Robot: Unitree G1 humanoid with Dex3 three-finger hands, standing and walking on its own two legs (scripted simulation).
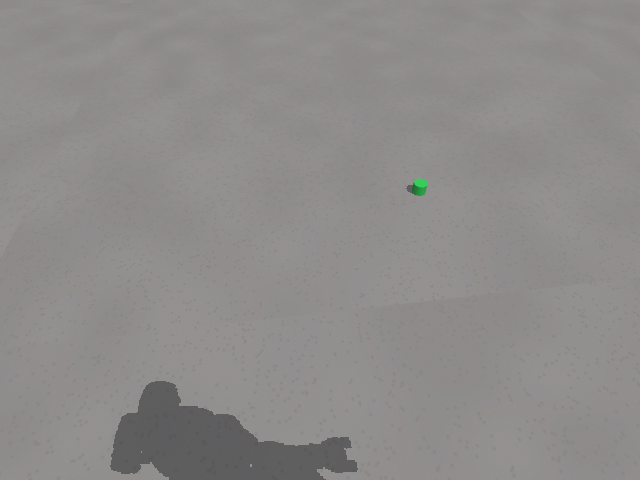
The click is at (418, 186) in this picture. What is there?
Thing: low tin
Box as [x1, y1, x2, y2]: [412, 178, 427, 195]
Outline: 418,178 414,180 412,192 417,195 422,195 425,191 427,183 425,180
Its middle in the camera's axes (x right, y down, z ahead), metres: +0.49 -0.25 +1.81
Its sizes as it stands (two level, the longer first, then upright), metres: 0.064 0.064 0.054
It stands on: the floor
